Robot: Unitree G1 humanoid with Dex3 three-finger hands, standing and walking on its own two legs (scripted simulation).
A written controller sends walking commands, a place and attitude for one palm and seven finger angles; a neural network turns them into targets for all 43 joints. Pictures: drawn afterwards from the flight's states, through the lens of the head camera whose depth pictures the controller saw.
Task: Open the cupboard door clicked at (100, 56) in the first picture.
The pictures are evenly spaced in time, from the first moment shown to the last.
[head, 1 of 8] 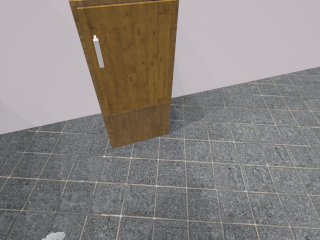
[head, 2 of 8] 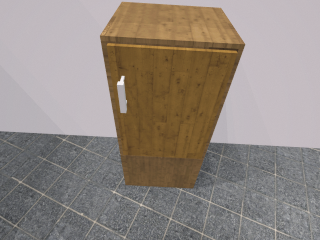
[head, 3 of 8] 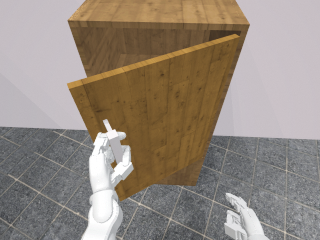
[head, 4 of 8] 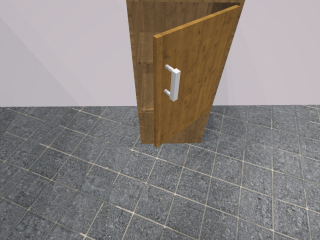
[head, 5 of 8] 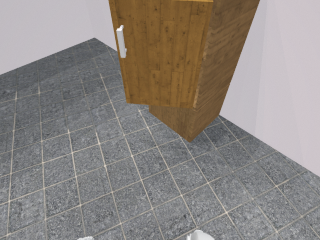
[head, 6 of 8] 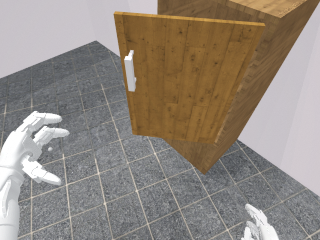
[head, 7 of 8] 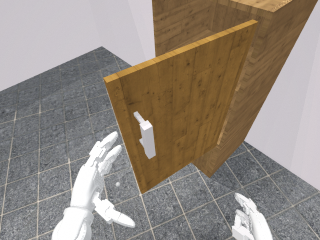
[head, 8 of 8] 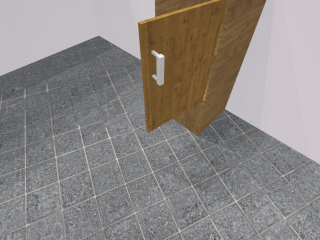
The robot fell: no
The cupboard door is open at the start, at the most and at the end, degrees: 0 81 80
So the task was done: yes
